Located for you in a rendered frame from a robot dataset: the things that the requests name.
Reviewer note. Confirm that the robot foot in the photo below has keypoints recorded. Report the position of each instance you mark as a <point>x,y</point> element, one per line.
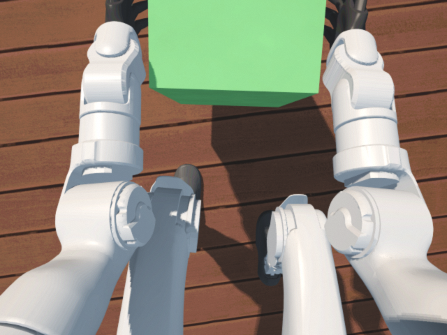
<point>191,175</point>
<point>262,228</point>

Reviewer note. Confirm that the left robot hand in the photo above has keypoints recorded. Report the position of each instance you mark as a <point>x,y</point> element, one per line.
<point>126,11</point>

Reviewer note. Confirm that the left robot forearm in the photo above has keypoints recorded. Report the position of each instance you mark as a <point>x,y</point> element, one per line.
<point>108,148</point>

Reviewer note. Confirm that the robot right upper arm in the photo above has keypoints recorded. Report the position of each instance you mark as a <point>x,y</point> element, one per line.
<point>385,234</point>

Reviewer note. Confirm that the right robot forearm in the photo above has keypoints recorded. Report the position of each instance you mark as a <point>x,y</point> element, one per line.
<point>364,117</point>

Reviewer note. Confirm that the carton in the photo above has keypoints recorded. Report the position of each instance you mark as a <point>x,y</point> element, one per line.
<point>261,53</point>

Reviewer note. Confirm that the robot left foot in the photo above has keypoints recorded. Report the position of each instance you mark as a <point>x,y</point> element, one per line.
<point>191,175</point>

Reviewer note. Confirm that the right robot hand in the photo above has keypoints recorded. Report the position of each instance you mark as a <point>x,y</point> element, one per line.
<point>352,15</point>

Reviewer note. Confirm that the robot left upper arm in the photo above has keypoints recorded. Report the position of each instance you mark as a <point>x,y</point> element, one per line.
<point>99,226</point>

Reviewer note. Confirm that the robot right foot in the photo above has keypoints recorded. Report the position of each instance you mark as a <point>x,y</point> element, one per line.
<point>262,228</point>

